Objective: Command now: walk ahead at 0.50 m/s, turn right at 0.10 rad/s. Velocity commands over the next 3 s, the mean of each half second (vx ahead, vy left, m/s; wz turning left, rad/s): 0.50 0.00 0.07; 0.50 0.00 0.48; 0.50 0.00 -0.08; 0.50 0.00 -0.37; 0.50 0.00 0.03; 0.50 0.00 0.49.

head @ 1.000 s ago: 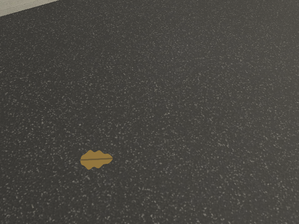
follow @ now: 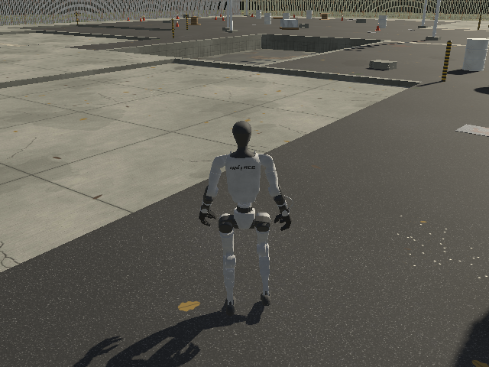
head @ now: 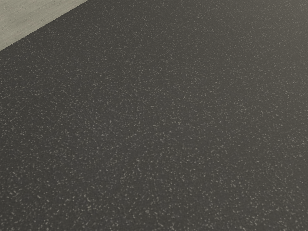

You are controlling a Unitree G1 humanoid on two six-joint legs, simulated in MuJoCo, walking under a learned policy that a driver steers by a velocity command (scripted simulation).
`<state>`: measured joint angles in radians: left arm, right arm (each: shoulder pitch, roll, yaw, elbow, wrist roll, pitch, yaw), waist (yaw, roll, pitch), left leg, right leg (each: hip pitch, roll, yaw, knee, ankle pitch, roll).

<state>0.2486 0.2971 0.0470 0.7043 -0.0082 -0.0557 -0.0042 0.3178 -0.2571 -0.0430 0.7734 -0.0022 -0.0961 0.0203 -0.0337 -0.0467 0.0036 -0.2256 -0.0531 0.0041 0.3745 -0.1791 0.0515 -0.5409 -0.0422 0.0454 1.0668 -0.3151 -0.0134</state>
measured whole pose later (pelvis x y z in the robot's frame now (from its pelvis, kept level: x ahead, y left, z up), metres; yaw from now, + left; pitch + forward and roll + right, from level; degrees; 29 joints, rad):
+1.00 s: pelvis +0.53 +0.03 -0.01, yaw +21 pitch +1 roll +0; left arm 0.19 0.30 0.05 0.77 -0.01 -0.11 0.00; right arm 0.25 -0.28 -0.07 0.70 0.01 -0.04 0.03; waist -0.01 -0.02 0.06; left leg -0.31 -0.09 0.00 0.46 -0.17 0.10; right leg -0.47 -0.08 0.04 1.16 -0.36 0.01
